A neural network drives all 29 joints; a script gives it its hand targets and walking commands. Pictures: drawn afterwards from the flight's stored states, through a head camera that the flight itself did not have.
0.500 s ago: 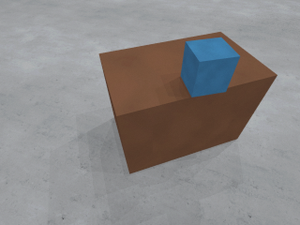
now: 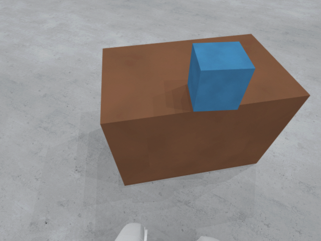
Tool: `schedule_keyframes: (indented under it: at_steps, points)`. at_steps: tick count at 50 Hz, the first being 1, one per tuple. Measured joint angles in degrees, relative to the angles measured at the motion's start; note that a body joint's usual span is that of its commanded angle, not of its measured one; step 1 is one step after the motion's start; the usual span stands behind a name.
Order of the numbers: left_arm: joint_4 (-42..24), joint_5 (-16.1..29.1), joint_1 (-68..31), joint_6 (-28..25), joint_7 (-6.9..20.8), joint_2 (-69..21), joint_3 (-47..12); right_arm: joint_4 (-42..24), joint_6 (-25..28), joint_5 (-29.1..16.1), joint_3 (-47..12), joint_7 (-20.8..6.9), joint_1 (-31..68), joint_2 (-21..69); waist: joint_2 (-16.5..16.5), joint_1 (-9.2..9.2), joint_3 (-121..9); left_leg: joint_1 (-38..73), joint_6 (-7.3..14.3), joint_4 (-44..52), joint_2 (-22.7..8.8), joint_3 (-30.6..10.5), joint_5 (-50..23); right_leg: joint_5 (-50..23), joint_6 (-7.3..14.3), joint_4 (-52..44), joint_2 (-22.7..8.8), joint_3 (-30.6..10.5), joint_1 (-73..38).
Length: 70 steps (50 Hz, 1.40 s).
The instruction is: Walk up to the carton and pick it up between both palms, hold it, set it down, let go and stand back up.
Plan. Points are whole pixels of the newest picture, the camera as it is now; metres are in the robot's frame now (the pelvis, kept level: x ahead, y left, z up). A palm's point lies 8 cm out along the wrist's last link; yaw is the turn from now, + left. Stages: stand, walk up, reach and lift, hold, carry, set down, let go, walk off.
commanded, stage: walk up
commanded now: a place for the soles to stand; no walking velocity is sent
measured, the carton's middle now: (215, 77) +0.68 -0.17 -0.02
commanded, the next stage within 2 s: none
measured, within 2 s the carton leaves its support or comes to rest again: neither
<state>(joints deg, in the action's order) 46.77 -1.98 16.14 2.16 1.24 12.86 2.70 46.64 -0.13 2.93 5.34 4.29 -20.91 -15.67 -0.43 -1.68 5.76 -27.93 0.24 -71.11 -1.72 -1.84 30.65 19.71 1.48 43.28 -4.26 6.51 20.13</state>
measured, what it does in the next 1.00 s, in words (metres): steps to the right: left foot, then right foot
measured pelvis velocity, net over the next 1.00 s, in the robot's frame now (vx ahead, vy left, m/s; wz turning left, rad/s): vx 0.16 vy -0.27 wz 0.26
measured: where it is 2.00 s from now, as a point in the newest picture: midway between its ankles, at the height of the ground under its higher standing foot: outside the picture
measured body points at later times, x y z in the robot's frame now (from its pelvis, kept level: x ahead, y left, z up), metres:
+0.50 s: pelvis +0.11 -0.15 +0.01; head +0.15 -0.11 +0.45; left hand +0.20 +0.13 -0.13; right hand +0.18 -0.41 -0.09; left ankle +0.10 +0.05 -0.71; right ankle +0.21 -0.33 -0.66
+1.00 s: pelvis +0.16 -0.27 +0.02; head +0.19 -0.27 +0.46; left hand +0.15 +0.00 -0.10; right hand +0.33 -0.50 -0.11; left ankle +0.13 -0.14 -0.68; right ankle +0.22 -0.35 -0.71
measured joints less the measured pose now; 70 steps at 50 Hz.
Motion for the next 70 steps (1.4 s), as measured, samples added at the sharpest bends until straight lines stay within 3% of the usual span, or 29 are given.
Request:
schedule_keyframes:
  at_steps: [5,8,9,11,14,17,21,25,28,30,33,36,40,44,51,55,57,59,70]
  points:
    - [-0.2,-1.3,2.9,-0.2,0.3,0.7,-0.9,-5.4,1.5,-1.0,-0.8,-0.5,2.0,1.4,-1.4,-2.16,-0.9,-0.2,-0.1,14.7,1.3,5.4,-3.6,-0.5,1.9,-6.0,1.9,3.2,-4.4]
    - [-1.2,-1.4,4.3,0.5,0.6,2.3,-1.0,-8.0,2.9,-1.4,-1.7,-0.1,2.1,2.8,-2.8,-2.59,-1.2,5.4,1.0,30.4,1.8,6.2,-13.7,2.3,1.8,-3.7,2.5,4.6,-4.9]
    - [-1.4,-1.2,4.7,0.7,0.8,2.8,-0.9,-8.5,3.4,-1.0,-1.9,0.2,2.1,3.2,-3.6,-2.18,-1.0,6.4,2.6,31.7,2.2,6.2,-16.5,4.2,1.6,-0.7,2.2,4.4,-4.3]
    - [-1.5,-1.6,4.9,2.0,0.9,3.6,-0.5,-8.8,3.3,-0.1,-2.6,0.8,2.2,4.0,-5.3,-1.43,-0.6,6.7,3.2,28.8,2.7,6.1,-13.8,9.4,-0.2,11.2,2.4,0.8,-0.9]
    - [-2.5,-1.8,4.3,4.4,0.7,4.6,0.2,-7.7,2.1,0.1,-3.5,1.7,1.1,5.2,-6.6,-0.35,-0.7,9.3,1.9,29.7,1.8,4.7,-11.3,8.3,-3.0,27.6,2.6,-2.8,5.8]
    - [-4.5,-1.6,3.1,4.5,1.2,5.1,0.4,-6.3,1.9,0.2,-3.8,1.4,-0.3,5.5,-7.0,0.36,-0.5,11.9,0.4,33.2,0.4,3.2,-12.3,4.7,-4.5,30.3,0.4,-5.6,10.1]
    - [-7.5,-1.1,0.7,3.9,1.9,5.1,0.5,-5.2,2.9,0.9,-3.5,0.7,-1.5,4.9,-6.3,1.39,0.5,13.1,-0.9,35.4,-1.7,0.8,-12.9,0.7,-5.4,25.2,-3.1,-8.6,13.2]
    - [-9.4,-0.5,-2.2,3.4,2.3,4.9,0.3,-5.8,2.8,1.0,-2.9,0.1,-1.8,3.6,-5.1,2.3,1.7,12.6,-2.4,34.5,-4.2,-1.3,-11.7,-2.8,-4.6,14.3,-4.7,-8.8,12.0]
    - [-10.2,0.0,-3.4,2.7,2.4,4.8,0.0,-6.7,1.7,0.6,-2.3,-0.4,-1.4,1.9,-3.8,2.72,1.9,11.5,-3.5,31.2,-6.1,-3.0,-9.4,-4.3,-3.1,3.0,-4.2,-6.9,6.2]
    - [-10.1,-0.1,-4.2,1.5,2.2,3.7,-0.3,-6.9,0.5,0.2,-1.6,-0.6,0.1,-0.4,-0.8,2.33,3.1,9.2,-1.7,23.8,-7.5,-5.5,-4.8,-2.1,-4.1,1.9,-2.1,-4.9,4.1]
    - [-9.7,0.9,-5.0,1.8,1.8,2.2,-1.9,-7.1,-2.0,-1.6,-0.7,0.7,2.6,-2.0,0.8,1.58,4.0,3.4,-0.5,7.6,-1.5,-6.9,3.8,-0.4,-2.9,4.3,-1.7,-3.4,4.3]
    - [-9.6,0.9,-4.0,2.0,0.8,1.2,-2.5,-7.9,-1.7,-1.6,-0.7,0.2,3.9,-2.4,1.8,0.28,3.7,-0.1,-0.7,1.1,2.3,-3.1,2.1,-2.2,-0.9,0.3,-0.8,-1.9,2.3]
    - [-8.5,0.6,-0.9,0.5,-0.5,1.1,-2.9,-8.8,-1.6,-1.4,-0.9,-2.0,3.7,-1.3,1.9,-0.33,1.1,0.7,-1.4,6.1,5.0,0.0,-1.4,-3.9,0.5,-4.6,0.4,0.1,0.0]
    - [-7.7,0.2,1.6,-1.2,-2.3,1.4,-3.1,-8.7,-2.7,-1.1,-1.2,-3.4,3.9,-0.2,1.7,-0.32,-0.1,3.1,-2.1,13.0,6.1,-1.6,-3.5,-4.5,1.1,-7.5,0.7,2.5,-1.6]
    - [-7.0,-0.3,3.7,-1.4,-2.7,2.4,-2.8,-7.6,-3.2,-1.3,-1.5,-4.5,5.4,0.9,1.0,-0.59,0.5,7.3,-1.4,24.5,3.5,-2.2,-4.0,-4.1,1.2,-7.8,-0.9,5.6,-2.4]
    - [-6.4,0.3,4.8,-0.8,-2.0,3.3,-2.6,-7.3,-2.3,-1.5,-1.8,-4.9,5.9,1.2,0.6,-0.23,-0.1,12.2,0.0,35.6,2.8,-1.8,-12.9,-2.9,0.5,-5.5,-2.1,6.5,-1.5]
    - [-5.9,0.8,5.0,-0.3,-1.5,3.9,-2.4,-6.7,-1.9,-1.5,-2.2,-5.0,6.1,1.8,-0.3,-0.25,-0.3,12.4,-0.3,35.8,3.4,-1.8,-13.7,-3.0,-0.2,-6.0,-2.5,6.3,-1.9]
    - [-5.7,1.3,5.3,0.0,-1.1,4.2,-2.3,-6.3,-1.5,-2.0,-2.8,-4.8,5.5,2.2,-0.3,0.1,-1.5,12.2,-0.3,35.9,3.2,-2.6,-13.0,-3.2,-0.7,-8.2,-1.1,5.5,-2.8]
    - [-4.5,2.0,4.9,-1.4,-0.8,3.8,-2.8,-4.4,-0.4,-2.9,-4.8,-4.6,4.7,2.3,0.0,0.12,-5.0,13.3,0.2,38.7,3.5,-4.0,-13.6,-6.1,-1.2,-14.0,-0.5,6.4,-5.7]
